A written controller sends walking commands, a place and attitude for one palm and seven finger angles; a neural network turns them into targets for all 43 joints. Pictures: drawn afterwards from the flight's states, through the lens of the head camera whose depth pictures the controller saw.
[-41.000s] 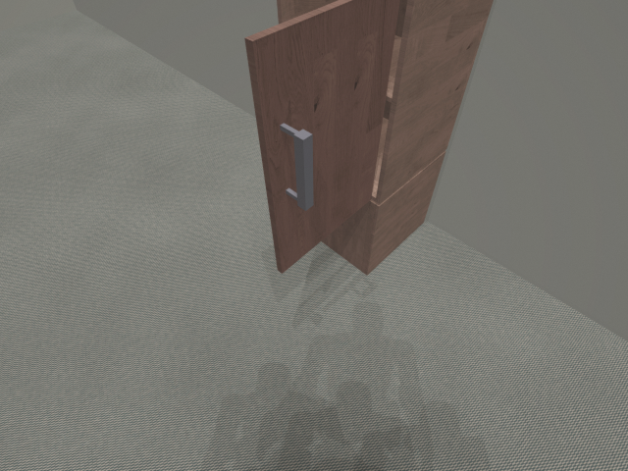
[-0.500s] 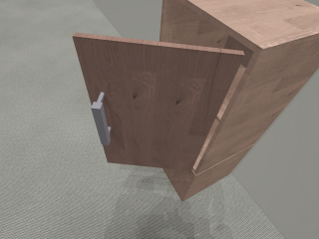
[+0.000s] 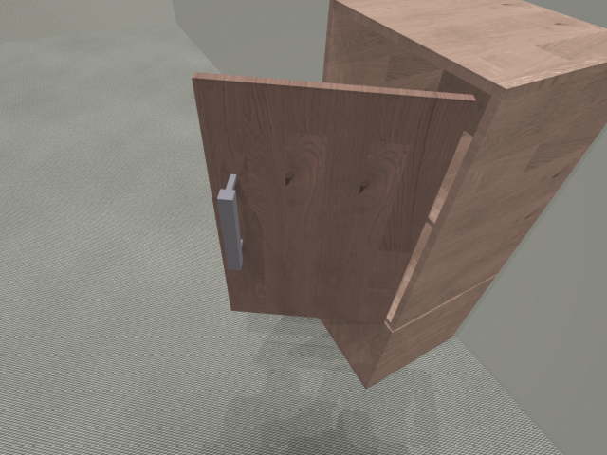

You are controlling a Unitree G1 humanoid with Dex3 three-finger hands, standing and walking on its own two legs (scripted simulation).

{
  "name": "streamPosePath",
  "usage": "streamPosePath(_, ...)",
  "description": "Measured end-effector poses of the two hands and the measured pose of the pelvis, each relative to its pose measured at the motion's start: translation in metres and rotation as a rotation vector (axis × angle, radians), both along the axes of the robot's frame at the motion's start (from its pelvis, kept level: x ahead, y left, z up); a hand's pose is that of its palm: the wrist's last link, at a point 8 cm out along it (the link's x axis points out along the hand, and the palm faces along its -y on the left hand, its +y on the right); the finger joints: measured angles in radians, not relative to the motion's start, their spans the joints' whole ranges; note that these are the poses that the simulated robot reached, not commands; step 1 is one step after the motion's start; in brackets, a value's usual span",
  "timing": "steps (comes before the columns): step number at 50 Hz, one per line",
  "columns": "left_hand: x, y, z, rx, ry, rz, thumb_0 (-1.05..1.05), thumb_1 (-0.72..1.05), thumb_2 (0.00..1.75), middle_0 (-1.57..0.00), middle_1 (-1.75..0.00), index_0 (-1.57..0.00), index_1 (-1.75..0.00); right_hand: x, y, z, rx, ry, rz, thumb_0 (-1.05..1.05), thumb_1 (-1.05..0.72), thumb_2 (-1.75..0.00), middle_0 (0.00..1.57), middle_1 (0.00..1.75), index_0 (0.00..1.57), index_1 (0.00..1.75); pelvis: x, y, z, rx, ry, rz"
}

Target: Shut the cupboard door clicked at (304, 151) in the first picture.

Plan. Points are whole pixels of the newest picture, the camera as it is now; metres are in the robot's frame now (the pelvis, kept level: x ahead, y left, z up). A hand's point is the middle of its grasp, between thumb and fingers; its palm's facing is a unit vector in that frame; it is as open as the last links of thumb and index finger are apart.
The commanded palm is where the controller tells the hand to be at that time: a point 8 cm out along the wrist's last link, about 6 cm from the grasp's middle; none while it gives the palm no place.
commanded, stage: come to a stop and stand still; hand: left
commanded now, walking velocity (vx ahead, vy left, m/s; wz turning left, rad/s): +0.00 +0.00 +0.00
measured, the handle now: (233, 224) +0.48 +0.15 +0.01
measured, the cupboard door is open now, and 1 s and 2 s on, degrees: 57 57 57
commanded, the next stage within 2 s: look again from close up in 1.68 s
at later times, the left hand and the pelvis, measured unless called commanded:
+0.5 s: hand out of the picture -0.06 +0.24 -0.19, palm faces +0.04 -0.99 -0.12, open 7.4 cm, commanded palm none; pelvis -0.03 +0.08 +0.00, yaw -1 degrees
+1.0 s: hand out of the picture -0.08 +0.46 -0.21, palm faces +0.04 -0.97 -0.23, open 7.4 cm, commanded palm none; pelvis -0.08 +0.25 -0.02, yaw -1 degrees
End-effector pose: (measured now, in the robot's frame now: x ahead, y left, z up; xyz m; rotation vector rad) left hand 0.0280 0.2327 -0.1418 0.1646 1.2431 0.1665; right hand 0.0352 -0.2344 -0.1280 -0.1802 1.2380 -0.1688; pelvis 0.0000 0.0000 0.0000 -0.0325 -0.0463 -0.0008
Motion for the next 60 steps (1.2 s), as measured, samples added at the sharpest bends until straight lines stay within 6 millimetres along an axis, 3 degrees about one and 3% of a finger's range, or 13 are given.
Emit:
streamPosePath(7,-0.034,0.015,-0.001,-0.015,0.059,0.027,0.0,0.91,0.9,-0.2,-0.3,-0.2,-0.29,-0.031,0.014,-0.002,-0.009,0.069,-0.014,0.01,-0.92,-0.9,0.2,0.3,0.2,0.3,-0.012,0.019,0.001,0.007,0.021,0.006)
streamPosePath(14,-0.103,0.022,0.0,-0.037,0.195,0.075,0.0,0.91,0.9,-0.2,-0.3,-0.2,-0.29,-0.029,0.034,0.002,-0.004,0.049,-0.011,0.01,-0.91,-0.9,0.2,0.3,0.2,0.3,-0.022,0.036,0.005,-0.012,0.017,0.007)
streamPosePath(17,-0.117,0.03,-0.01,-0.059,0.238,0.076,0.0,0.91,0.9,-0.2,-0.3,-0.2,-0.29,-0.031,0.044,0.004,-0.02,0.034,-0.013,0.01,-0.91,-0.9,0.2,0.3,0.2,0.3,-0.025,0.045,0.001,-0.037,0.011,0.013)
streamPosePath(22,-0.106,0.047,-0.022,-0.094,0.218,0.05,0.0,0.91,0.9,-0.2,-0.3,-0.2,-0.29,-0.043,0.064,0.008,-0.053,0.051,-0.012,0.01,-0.91,-0.9,0.2,0.3,0.2,0.3,-0.029,0.068,-0.001,-0.038,0.006,-0.002)
streamPosePath(26,-0.095,0.065,-0.014,-0.099,0.172,0.047,0.0,0.91,0.9,-0.2,-0.3,-0.2,-0.29,-0.051,0.083,0.015,-0.059,0.073,-0.028,0.01,-0.91,-0.9,0.2,0.3,0.2,0.3,-0.033,0.088,0.007,-0.027,0.009,-0.014)
streamPosePath(29,-0.108,0.087,-0.01,-0.076,0.132,0.1,0.0,0.91,0.9,-0.2,-0.3,-0.2,-0.29,-0.045,0.095,0.013,-0.063,0.084,-0.023,0.01,-0.91,-0.9,0.2,0.3,0.2,0.3,-0.039,0.105,0.005,-0.02,0.012,-0.014)
streamPosePath(33,-0.122,0.122,-0.03,-0.063,0.209,0.071,0.0,0.91,0.9,-0.2,-0.3,-0.2,-0.29,-0.037,0.114,0.013,-0.077,0.005,-0.038,0.01,-0.91,-0.9,0.2,0.3,0.2,0.3,-0.048,0.13,-0.007,-0.05,-0.009,-0.007)
streamPosePath(37,-0.099,0.161,-0.046,-0.07,0.171,0.049,0.0,0.91,0.9,-0.2,-0.3,-0.2,-0.29,-0.048,0.141,0.012,-0.117,-0.011,-0.021,0.0,-0.91,-0.9,0.2,0.3,0.2,0.3,-0.054,0.159,-0.016,-0.042,-0.024,-0.002)
streamPosePath(43,-0.07,0.21,-0.015,-0.057,0.062,0.044,0.0,0.91,0.9,-0.2,-0.3,-0.2,-0.29,-0.071,0.197,0.027,-0.099,0.063,-0.029,0.01,-0.91,-0.9,0.2,0.3,0.2,0.3,-0.058,0.201,0.01,-0.043,-0.007,-0.019)
streamPosePath(46,-0.087,0.236,-0.001,-0.052,0.038,0.085,0.0,0.91,0.9,-0.2,-0.3,-0.2,-0.29,-0.068,0.219,0.029,-0.093,0.077,-0.043,0.01,-0.91,-0.9,0.2,0.3,0.2,0.3,-0.061,0.225,0.016,-0.067,-0.004,-0.018)
streamPosePath(50,-0.114,0.28,-0.037,0.013,0.157,0.042,-0.01,0.91,0.9,-0.2,-0.3,-0.2,-0.29,-0.061,0.235,0.01,-0.108,-0.022,-0.074,0.01,-0.91,-0.9,0.21,0.3,0.2,0.3,-0.077,0.252,-0.016,-0.055,-0.012,-0.023)
streamPosePath(54,-0.099,0.306,-0.07,0.009,0.159,-0.032,0.0,0.91,0.9,-0.2,-0.3,-0.19,-0.29,-0.097,0.259,-0.016,-0.147,0.0,-0.073,0.0,-0.91,-0.9,0.21,0.3,0.2,0.3,-0.092,0.278,-0.045,-0.028,-0.039,-0.04)
streamPosePath(60,-0.068,0.312,-0.04,-0.064,0.038,-0.05,0.0,0.92,0.9,-0.2,-0.3,-0.19,-0.29,-0.166,0.312,0.002,-0.09,0.193,-0.103,0.0,-0.91,-0.9,0.2,0.3,0.2,0.3,-0.101,0.301,-0.014,-0.044,-0.023,-0.046)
